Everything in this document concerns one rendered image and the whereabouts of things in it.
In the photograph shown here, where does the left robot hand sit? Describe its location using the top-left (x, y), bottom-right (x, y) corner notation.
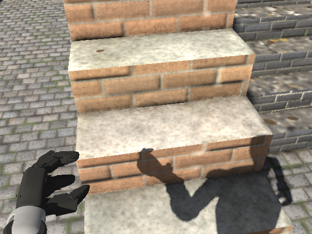
top-left (16, 150), bottom-right (90, 216)

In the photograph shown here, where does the left robot forearm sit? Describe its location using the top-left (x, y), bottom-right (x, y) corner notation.
top-left (3, 206), bottom-right (48, 234)

